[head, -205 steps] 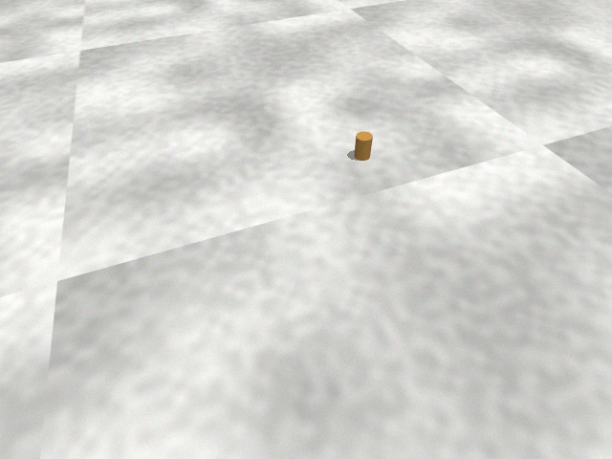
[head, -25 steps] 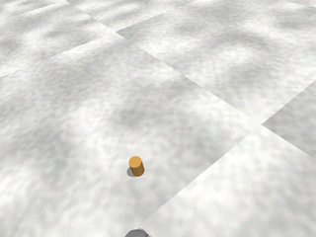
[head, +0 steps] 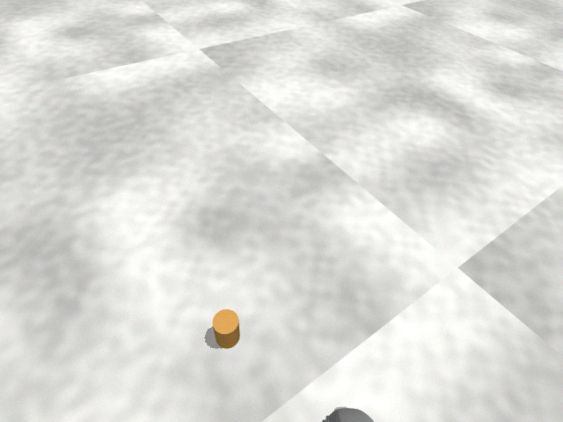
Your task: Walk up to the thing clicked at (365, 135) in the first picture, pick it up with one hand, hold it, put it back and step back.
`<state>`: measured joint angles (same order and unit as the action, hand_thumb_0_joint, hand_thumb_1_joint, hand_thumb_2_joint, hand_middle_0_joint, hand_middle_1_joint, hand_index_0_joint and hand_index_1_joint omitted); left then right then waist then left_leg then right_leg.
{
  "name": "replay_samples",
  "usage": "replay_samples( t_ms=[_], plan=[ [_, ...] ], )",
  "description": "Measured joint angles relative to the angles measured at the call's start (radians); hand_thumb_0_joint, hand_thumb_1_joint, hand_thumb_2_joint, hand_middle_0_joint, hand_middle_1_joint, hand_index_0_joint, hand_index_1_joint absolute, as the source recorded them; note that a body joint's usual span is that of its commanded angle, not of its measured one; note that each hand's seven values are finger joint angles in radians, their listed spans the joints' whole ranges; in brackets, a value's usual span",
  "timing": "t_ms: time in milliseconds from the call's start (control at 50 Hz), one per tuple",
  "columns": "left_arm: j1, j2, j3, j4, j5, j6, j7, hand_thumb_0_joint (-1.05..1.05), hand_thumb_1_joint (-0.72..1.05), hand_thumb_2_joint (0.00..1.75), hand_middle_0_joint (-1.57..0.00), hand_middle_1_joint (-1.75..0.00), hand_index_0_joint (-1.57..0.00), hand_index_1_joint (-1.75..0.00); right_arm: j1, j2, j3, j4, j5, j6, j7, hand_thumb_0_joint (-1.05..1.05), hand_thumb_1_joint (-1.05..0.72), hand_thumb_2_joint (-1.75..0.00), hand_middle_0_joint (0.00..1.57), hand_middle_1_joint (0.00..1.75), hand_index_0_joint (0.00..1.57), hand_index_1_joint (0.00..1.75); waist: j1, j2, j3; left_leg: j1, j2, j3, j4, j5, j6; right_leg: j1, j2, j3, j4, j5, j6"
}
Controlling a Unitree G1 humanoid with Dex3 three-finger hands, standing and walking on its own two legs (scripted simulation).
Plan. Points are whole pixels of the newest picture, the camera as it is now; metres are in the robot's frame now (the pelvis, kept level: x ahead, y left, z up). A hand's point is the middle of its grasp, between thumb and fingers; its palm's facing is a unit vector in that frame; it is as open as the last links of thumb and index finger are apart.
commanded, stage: walk up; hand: left
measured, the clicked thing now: (226, 329) +0.55 +0.17 -0.71
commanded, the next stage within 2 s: none
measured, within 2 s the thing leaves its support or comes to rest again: neither
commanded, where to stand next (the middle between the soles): +0.19 -0.03 m, yaw -2 degrees
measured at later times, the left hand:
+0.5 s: hand (143, 409) +0.18 +0.22 -0.13, palm faces -0.06 -0.91 -0.42, open 7.4 cm
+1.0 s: hand (133, 418) +0.18 +0.24 -0.16, palm faces -0.01 -0.94 -0.33, open 7.4 cm
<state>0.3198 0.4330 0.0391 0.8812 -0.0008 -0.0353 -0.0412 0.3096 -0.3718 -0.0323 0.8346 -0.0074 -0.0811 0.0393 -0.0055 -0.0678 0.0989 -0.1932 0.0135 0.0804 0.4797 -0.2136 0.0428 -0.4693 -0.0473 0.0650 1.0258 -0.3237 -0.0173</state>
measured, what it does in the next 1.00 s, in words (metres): walks ahead: right foot, then left foot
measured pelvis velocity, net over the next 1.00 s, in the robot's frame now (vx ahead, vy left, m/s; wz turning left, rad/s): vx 0.13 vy -0.01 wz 0.00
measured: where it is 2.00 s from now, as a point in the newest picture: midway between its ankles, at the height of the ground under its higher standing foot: outside the picture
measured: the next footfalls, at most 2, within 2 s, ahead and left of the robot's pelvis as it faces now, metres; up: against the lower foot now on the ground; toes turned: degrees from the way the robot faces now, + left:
right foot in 0.24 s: +0.19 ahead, -0.15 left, +0.00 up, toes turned -2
left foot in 0.62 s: +0.20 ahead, +0.10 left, +0.00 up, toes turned +1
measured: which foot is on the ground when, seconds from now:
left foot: down 0.00-0.26, up 0.28-0.60, down 0.62-1.00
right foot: up 0.00-0.22, down 0.24-1.00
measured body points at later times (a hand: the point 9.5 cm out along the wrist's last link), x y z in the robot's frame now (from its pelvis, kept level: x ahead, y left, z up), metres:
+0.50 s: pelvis +0.09 -0.04 +0.00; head +0.12 -0.07 +0.44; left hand +0.18 +0.27 -0.10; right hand +0.14 -0.35 -0.14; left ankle +0.13 +0.11 -0.70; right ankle +0.15 -0.15 -0.74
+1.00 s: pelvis +0.13 -0.01 +0.00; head +0.14 -0.01 +0.45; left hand +0.18 +0.29 -0.14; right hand +0.23 -0.31 -0.12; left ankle +0.16 +0.10 -0.74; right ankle +0.15 -0.15 -0.74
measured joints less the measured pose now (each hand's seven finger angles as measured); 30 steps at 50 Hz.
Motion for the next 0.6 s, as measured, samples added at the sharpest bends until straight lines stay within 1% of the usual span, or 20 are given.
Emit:
replay_samples(
  t_ms=[60,100,160,200,240,260,280,320,340,360,400,460,540,600],
  plan=[
    [0.000,-0.004,0.004,0.007,0.006,0.005,-0.008,0.00,0.90,0.90,-0.20,-0.30,-0.20,-0.30,0.012,-0.007,-0.003,0.001,-0.005,0.007,0.002,0.00,-0.90,-0.90,0.20,0.30,0.21,0.30,0.001,0.003,-0.008,0.042,-0.009,0.020,-0.028,-0.014,0.004,-0.024,-0.028,-0.009,-0.095,0.051,0.019],
    [-0.002,-0.008,0.006,0.018,0.011,0.009,-0.015,0.00,0.90,0.90,-0.20,-0.30,-0.20,-0.30,0.020,-0.016,-0.008,-0.001,-0.007,0.010,0.004,0.00,-0.90,-0.90,0.20,0.30,0.21,0.30,-0.004,0.012,-0.013,0.062,-0.014,0.030,-0.039,-0.027,0.003,-0.024,-0.041,-0.025,-0.168,0.072,0.026],
    [-0.014,-0.016,0.006,0.026,0.017,0.006,-0.014,0.00,0.90,0.90,-0.20,-0.30,-0.20,-0.30,0.028,-0.032,-0.013,0.000,-0.009,0.019,0.003,0.00,-0.90,-0.90,0.20,0.30,0.21,0.30,-0.011,0.035,-0.013,0.072,-0.015,0.037,-0.024,-0.059,-0.007,0.005,-0.046,-0.052,-0.287,0.101,0.024],
    [-0.026,-0.019,0.007,0.027,0.019,-0.002,-0.008,0.00,0.90,0.90,-0.20,-0.30,-0.20,-0.30,0.029,-0.040,-0.013,0.004,-0.008,0.029,-0.001,0.00,-0.90,-0.90,0.20,0.30,0.21,0.30,-0.013,0.050,-0.008,0.064,-0.012,0.039,0.015,-0.093,-0.021,0.042,-0.035,-0.064,-0.358,0.121,0.018],
    [-0.036,-0.022,0.007,0.025,0.021,-0.019,0.003,0.00,0.90,0.90,-0.20,-0.30,-0.20,-0.30,0.028,-0.046,-0.011,0.009,-0.001,0.041,-0.005,0.00,-0.90,-0.90,0.20,0.30,0.21,0.30,-0.011,0.067,-0.002,0.043,-0.001,0.036,0.091,-0.148,-0.036,0.103,-0.014,-0.076,-0.448,0.171,0.011],
    [-0.049,-0.034,0.008,0.027,0.023,-0.027,0.011,0.00,0.90,0.90,-0.20,-0.30,-0.20,-0.30,0.017,-0.052,-0.011,0.018,0.004,0.048,-0.010,0.00,-0.90,-0.90,0.20,0.30,0.21,0.30,-0.008,0.098,0.010,0.024,0.025,0.026,0.153,-0.173,-0.030,0.110,0.008,-0.088,-0.443,0.163,0.008],
    [-0.058,-0.043,0.006,0.022,0.025,-0.032,0.016,0.00,0.90,0.90,-0.20,-0.30,-0.20,-0.30,0.005,-0.050,-0.010,0.024,0.006,0.056,-0.014,0.00,-0.90,-0.90,0.20,0.30,0.21,0.30,-0.007,0.116,0.019,-0.004,0.030,0.003,0.226,-0.204,-0.019,0.110,0.020,-0.096,-0.425,0.146,0.003],
    [-0.074,-0.052,-0.004,0.006,0.021,-0.034,0.017,0.00,0.90,0.90,-0.20,-0.30,-0.20,-0.30,-0.009,-0.040,-0.003,0.030,0.004,0.068,-0.019,0.00,-0.90,-0.90,0.20,0.30,0.21,0.30,0.002,0.117,0.027,-0.068,0.001,-0.031,0.375,-0.291,-0.007,0.110,0.015,-0.094,-0.405,0.122,-0.009],
    [-0.079,-0.056,-0.008,-0.002,0.017,-0.033,0.017,0.00,0.90,0.90,-0.20,-0.30,-0.20,-0.30,-0.014,-0.036,0.002,0.034,0.002,0.071,-0.020,0.00,-0.91,-0.90,0.20,0.30,0.21,0.30,0.008,0.113,0.028,-0.098,-0.012,-0.038,0.431,-0.317,-0.005,0.116,0.010,-0.091,-0.408,0.119,-0.015],
    [-0.082,-0.062,-0.013,-0.009,0.014,-0.032,0.019,0.00,0.90,0.90,-0.20,-0.30,-0.20,-0.30,-0.020,-0.035,0.005,0.038,0.003,0.072,-0.019,0.00,-0.91,-0.90,0.20,0.30,0.21,0.30,0.012,0.113,0.028,-0.125,-0.018,-0.046,0.470,-0.321,-0.004,0.125,0.007,-0.090,-0.419,0.120,-0.018],
    [-0.084,-0.071,-0.022,-0.017,0.012,-0.031,0.023,0.00,0.90,0.90,-0.20,-0.30,-0.20,-0.30,-0.028,-0.037,0.006,0.046,0.004,0.074,-0.016,0.00,-0.91,-0.90,0.20,0.30,0.21,0.30,0.015,0.120,0.022,-0.171,-0.014,-0.064,0.498,-0.285,-0.007,0.145,0.007,-0.094,-0.452,0.129,-0.018],
    [-0.083,-0.076,-0.030,-0.020,0.015,-0.027,0.026,0.00,0.90,0.90,-0.20,-0.30,-0.20,-0.30,-0.036,-0.043,0.005,0.060,0.000,0.075,-0.014,0.00,-0.91,-0.90,0.20,0.30,0.21,0.30,0.020,0.126,0.011,-0.212,0.004,-0.091,0.469,-0.219,-0.020,0.168,0.015,-0.100,-0.485,0.136,-0.016],
    [-0.090,-0.071,-0.031,-0.013,0.021,-0.013,0.030,0.00,0.90,0.90,-0.20,-0.30,-0.21,-0.30,-0.042,-0.045,0.001,0.094,-0.005,0.076,-0.019,0.00,-0.91,-0.90,0.20,0.30,0.21,0.30,0.019,0.120,-0.002,-0.198,0.027,-0.094,0.314,-0.168,-0.039,0.180,0.023,-0.115,-0.482,0.121,-0.011],
    [-0.107,-0.058,-0.029,-0.001,0.019,0.005,0.028,0.00,0.89,0.90,-0.20,-0.30,-0.21,-0.30,-0.046,-0.041,-0.002,0.124,-0.007,0.074,-0.022,0.00,-0.91,-0.90,0.20,0.30,0.21,0.30,0.018,0.099,-0.008,-0.149,0.026,-0.077,0.192,-0.091,-0.039,0.165,0.021,-0.126,-0.425,0.082,0.000]
  ],
)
